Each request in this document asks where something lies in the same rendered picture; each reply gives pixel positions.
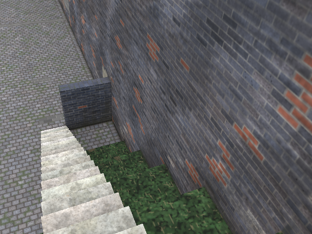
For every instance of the stairs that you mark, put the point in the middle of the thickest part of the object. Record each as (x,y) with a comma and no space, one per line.
(76,199)

